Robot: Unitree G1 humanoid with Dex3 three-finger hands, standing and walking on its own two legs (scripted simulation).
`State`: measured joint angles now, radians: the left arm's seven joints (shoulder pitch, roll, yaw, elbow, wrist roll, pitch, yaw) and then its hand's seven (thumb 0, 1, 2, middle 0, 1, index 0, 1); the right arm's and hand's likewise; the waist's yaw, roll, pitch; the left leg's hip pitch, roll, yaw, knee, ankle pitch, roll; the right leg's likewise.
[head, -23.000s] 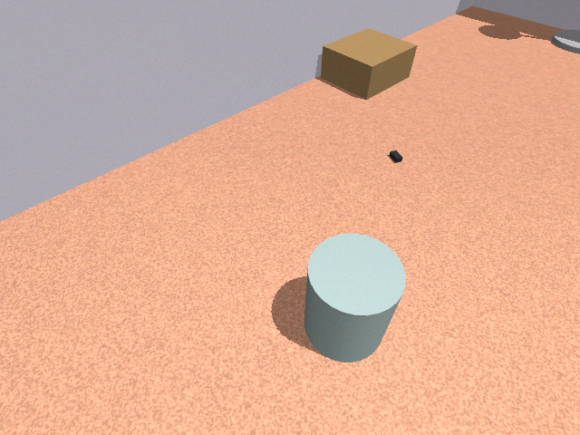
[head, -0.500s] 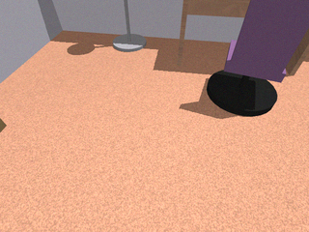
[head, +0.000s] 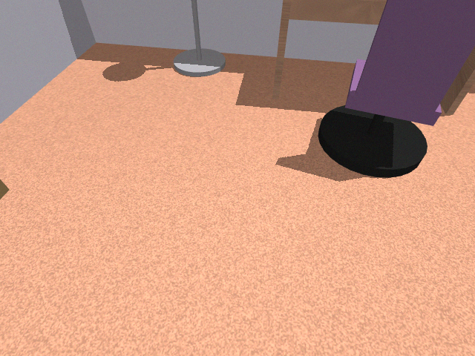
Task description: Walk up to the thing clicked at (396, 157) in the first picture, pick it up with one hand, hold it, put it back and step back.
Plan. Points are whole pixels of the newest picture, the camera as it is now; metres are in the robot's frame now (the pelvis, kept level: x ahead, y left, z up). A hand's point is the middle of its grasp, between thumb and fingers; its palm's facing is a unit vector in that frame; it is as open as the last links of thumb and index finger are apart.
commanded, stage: stand
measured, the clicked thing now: out of the picture +0.10 +0.93 -0.77
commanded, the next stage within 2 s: walk up in 0.32 s
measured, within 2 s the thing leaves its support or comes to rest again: neither
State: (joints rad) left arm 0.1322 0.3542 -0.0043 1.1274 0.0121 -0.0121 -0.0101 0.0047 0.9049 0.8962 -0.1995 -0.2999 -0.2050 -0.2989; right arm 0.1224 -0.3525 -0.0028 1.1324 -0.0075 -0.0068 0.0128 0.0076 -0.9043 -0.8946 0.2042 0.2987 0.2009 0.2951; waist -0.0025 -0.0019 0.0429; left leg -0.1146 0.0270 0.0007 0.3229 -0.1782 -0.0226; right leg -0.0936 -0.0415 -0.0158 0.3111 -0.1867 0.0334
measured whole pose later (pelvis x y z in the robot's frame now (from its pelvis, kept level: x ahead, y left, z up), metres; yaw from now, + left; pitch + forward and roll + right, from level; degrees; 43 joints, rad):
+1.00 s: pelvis +0.25 -0.05 -0.03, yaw +1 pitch -2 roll +0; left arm 0.33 0.42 0.06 0.97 0.01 -0.06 -0.03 0.01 0.90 0.90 -0.20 -0.30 -0.21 -0.30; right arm 0.14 -0.35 -0.07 0.92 -0.04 -0.02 0.10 0.01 -0.91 -0.89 0.20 0.30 0.20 0.29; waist 0.06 -0.04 0.10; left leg -0.44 -0.01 0.06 0.58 -0.10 0.05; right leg 0.16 -0.02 -0.12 0.42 -0.52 -0.02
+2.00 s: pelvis +0.74 -0.05 -0.02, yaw +1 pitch -2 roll -2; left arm 0.34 0.43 0.04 0.91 0.00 -0.05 -0.03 0.01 0.90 0.90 -0.20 -0.30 -0.20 -0.30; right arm 0.23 -0.39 -0.08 0.84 -0.02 -0.08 0.08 0.01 -0.91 -0.89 0.20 0.30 0.20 0.30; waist 0.01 -0.03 0.08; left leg -0.36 0.05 0.06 0.64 -0.24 0.03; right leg -0.26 -0.05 -0.01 1.01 -0.48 -0.05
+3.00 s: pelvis +1.10 -0.05 -0.02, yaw +29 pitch -4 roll +0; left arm 0.20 0.45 0.05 0.79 0.03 0.05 -0.10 0.01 0.91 0.90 -0.20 -0.30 -0.20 -0.30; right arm 0.37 -0.36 -0.01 0.81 0.00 -0.03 0.00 0.01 -0.90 -0.89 0.21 0.30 0.20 0.30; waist -0.01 -0.13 0.14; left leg -0.29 -0.03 -0.01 0.58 -0.22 0.04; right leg -0.47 -0.05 0.03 1.14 -0.44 0.00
